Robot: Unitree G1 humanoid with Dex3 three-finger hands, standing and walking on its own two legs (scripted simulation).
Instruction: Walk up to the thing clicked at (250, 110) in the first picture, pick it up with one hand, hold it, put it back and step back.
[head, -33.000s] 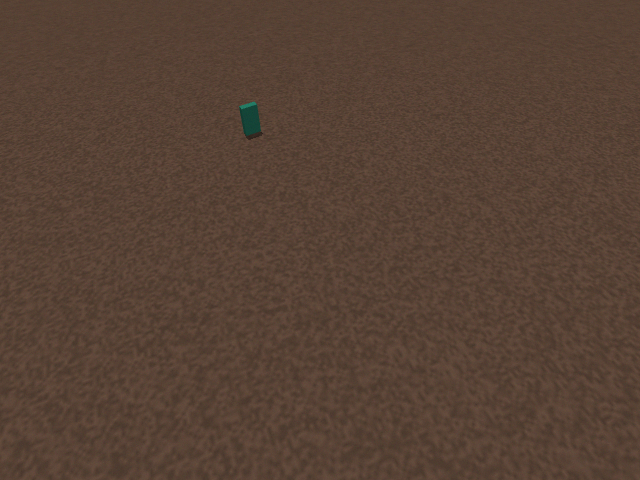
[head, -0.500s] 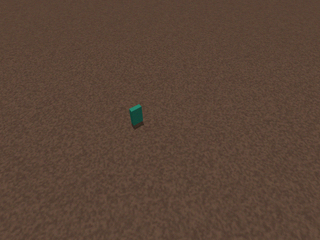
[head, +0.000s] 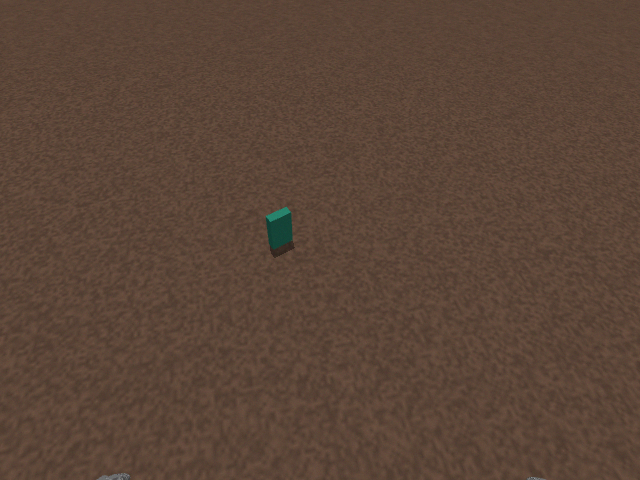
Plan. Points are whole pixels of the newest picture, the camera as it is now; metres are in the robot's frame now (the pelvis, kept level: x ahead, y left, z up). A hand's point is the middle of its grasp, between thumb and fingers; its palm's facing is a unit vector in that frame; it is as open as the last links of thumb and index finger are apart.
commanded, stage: step back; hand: left
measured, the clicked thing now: (279, 228) +1.06 +0.22 -0.69
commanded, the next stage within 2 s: stand in 0.22 s
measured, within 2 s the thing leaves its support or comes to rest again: neither
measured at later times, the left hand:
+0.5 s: hand out of the picture +0.09 +0.24 -0.14, palm faces -0.03 -0.94 -0.33, open 7.3 cm
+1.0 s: hand out of the picture +0.06 +0.24 -0.14, palm faces -0.05 -0.94 -0.34, open 7.3 cm
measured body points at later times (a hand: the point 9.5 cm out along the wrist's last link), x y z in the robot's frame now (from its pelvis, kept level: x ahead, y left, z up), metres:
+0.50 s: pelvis -0.01 -0.01 +0.01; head +0.01 +0.00 +0.46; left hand +0.09 +0.29 -0.12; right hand +0.10 -0.30 -0.12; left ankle +0.02 +0.11 -0.74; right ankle -0.03 -0.14 -0.74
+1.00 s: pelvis -0.02 -0.01 +0.01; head -0.01 -0.01 +0.46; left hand +0.06 +0.29 -0.12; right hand +0.04 -0.31 -0.13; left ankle +0.02 +0.11 -0.74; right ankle -0.03 -0.14 -0.74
